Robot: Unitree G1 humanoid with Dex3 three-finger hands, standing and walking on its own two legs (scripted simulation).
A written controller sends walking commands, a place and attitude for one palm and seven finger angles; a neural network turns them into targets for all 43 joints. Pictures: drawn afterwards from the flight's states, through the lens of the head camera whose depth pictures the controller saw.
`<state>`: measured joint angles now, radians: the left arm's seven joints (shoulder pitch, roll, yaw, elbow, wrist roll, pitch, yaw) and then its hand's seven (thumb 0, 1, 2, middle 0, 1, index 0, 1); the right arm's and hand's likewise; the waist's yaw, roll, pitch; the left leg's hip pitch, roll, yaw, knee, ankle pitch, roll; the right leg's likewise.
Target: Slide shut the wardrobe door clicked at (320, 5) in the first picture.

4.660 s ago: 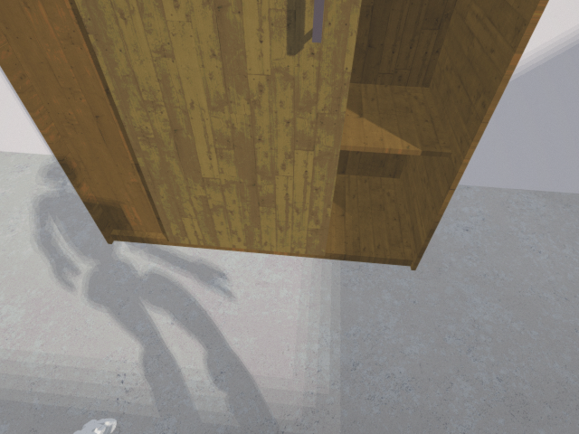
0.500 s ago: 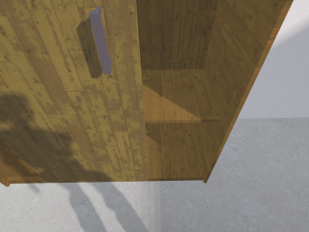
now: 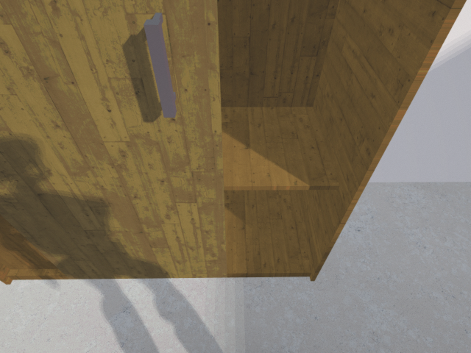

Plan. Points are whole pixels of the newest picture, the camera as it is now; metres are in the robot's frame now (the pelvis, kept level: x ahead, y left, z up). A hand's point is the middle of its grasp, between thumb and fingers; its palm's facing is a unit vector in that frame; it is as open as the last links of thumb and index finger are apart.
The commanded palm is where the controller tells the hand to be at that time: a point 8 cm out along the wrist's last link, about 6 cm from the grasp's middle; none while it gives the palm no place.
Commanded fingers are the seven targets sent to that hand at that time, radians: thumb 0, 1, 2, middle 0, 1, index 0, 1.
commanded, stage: look again from close up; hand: left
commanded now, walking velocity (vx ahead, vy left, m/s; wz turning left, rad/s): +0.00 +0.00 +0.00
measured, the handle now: (164, 68) +0.51 +0.16 +0.24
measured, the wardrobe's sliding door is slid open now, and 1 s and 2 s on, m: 0.37 0.37 0.37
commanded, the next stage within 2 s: raise the hand with hooked fingers in 0.60 s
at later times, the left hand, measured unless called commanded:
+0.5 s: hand out of the picture +0.00 +0.15 -0.18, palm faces +0.04 -0.99 -0.17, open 7.4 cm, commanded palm none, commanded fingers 0.00 0.90 0.90 -0.20 -0.30 -0.20 -0.30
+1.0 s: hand (150, 282) +0.22 +0.15 +0.04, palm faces +0.06 -1.00 +0.01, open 7.9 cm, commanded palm +0.13 +0.23 -0.01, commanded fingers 0.00 0.53 0.74 -0.23 -0.54 -0.23 -0.54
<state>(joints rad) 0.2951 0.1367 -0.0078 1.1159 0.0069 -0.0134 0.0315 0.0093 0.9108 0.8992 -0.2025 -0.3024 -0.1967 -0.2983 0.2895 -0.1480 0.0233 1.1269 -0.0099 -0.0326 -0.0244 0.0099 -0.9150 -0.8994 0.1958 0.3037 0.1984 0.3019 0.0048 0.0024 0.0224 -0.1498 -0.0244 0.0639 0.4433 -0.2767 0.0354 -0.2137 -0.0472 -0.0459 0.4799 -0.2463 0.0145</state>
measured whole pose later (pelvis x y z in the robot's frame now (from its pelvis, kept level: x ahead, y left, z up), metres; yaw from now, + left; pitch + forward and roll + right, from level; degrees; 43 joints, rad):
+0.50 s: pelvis +0.01 -0.01 +0.00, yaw +0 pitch -1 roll +0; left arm 0.30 0.12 -0.01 1.13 0.01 -0.01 0.04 0.01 0.91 0.90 -0.20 -0.30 -0.20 -0.30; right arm 0.29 -0.13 0.02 1.15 -0.01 -0.03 -0.03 0.01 -0.92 -0.90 0.20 0.30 0.20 0.30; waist 0.01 0.00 0.03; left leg -0.13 -0.01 0.06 0.43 -0.29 0.03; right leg -0.20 -0.04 -0.05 0.47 -0.26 0.01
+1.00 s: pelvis -0.01 -0.02 -0.03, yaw +0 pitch +6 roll +1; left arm 0.37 0.15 0.12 0.01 -0.23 -0.41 -0.16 0.02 0.77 0.83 -0.21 -0.41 -0.20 -0.40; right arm 0.20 -0.26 -0.07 0.65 0.02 -0.30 -0.02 0.02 -0.92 -0.90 0.20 0.30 0.20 0.30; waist -0.03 -0.01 -0.11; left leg -0.46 0.01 0.06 0.77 -0.42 0.01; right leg -0.52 -0.03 -0.05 0.79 -0.38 -0.01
